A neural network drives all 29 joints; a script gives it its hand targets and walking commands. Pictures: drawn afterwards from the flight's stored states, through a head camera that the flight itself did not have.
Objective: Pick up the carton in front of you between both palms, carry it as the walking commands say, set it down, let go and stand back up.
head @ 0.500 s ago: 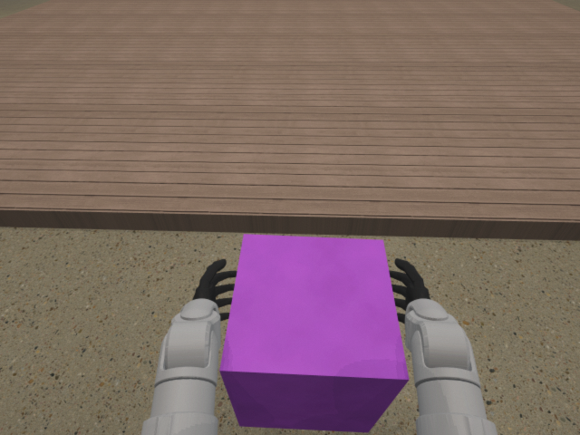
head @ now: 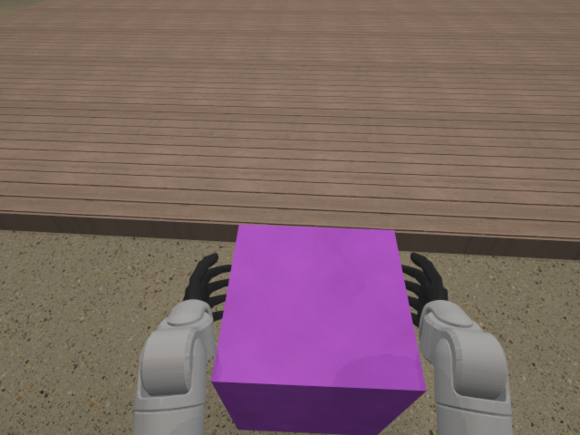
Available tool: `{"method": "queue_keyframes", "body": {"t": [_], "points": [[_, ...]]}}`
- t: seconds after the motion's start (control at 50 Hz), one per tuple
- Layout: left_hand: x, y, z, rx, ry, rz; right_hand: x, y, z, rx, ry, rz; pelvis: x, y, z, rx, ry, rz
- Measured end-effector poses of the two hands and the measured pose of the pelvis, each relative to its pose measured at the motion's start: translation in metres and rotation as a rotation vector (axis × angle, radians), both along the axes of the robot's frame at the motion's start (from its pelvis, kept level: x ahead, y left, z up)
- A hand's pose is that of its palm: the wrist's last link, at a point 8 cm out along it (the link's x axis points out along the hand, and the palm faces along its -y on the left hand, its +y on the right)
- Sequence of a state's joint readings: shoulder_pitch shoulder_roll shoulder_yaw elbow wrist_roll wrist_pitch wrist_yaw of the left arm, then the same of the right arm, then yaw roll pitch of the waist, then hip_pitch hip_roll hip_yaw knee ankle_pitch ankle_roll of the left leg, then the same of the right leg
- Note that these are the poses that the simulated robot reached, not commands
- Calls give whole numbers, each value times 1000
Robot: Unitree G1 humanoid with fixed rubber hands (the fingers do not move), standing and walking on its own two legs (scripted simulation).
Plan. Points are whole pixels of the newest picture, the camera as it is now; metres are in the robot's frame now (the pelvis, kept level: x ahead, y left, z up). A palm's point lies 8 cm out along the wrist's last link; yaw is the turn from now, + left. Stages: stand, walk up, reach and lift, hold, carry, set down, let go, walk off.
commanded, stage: carry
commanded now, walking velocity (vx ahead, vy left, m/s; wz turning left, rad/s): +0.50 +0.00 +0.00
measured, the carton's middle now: (311, 336) +0.27 +0.00 +0.02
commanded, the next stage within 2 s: none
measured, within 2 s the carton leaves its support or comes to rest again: neither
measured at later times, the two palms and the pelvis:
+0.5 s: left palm (254, 188) +0.54 +0.10 +0.08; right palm (413, 192) +0.53 -0.20 +0.07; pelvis +0.29 -0.04 -0.03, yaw -1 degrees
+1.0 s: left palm (261, 94) +0.89 +0.12 +0.11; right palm (379, 93) +0.88 -0.18 +0.11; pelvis +0.62 -0.02 -0.03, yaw -2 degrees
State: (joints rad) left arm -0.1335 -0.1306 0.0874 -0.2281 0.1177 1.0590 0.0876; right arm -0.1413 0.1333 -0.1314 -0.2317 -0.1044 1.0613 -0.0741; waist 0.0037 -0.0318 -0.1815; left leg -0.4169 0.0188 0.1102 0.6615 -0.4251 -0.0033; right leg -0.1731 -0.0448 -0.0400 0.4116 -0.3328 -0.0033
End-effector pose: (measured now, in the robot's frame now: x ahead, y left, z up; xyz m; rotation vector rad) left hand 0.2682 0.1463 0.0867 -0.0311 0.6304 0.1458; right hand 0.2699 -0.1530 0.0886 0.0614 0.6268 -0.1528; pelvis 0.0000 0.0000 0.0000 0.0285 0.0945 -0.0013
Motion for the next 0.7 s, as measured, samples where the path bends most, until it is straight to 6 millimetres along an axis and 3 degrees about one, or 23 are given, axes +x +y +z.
{"method": "queue_keyframes", "body": {"t": [0.12,0.2,0.28,0.38,0.48,0.58,0.7], "points": [[39,20,-2,-26,-11,32,44,20,-2,-12,-12,22,59,14,-11,7,2,-39],[76,11,2,-21,49,-7,64,11,-4,6,48,-31,98,16,-3,-17,8,-50],[125,-5,10,-27,48,-50,100,-4,6,12,46,-79,142,10,4,-34,9,-45],[191,-25,9,-23,23,-55,168,-24,7,18,21,-84,206,-9,-4,-36,-5,-40],[260,-44,-7,-3,6,-16,250,-43,-14,38,6,-45,278,-37,-27,-49,-31,-13],[302,-46,-16,-5,109,49,312,-46,-21,33,109,18,329,-54,-9,-26,-15,16],[367,-46,3,5,82,81,384,-46,-6,30,80,55,399,-60,8,3,-4,9]]}}
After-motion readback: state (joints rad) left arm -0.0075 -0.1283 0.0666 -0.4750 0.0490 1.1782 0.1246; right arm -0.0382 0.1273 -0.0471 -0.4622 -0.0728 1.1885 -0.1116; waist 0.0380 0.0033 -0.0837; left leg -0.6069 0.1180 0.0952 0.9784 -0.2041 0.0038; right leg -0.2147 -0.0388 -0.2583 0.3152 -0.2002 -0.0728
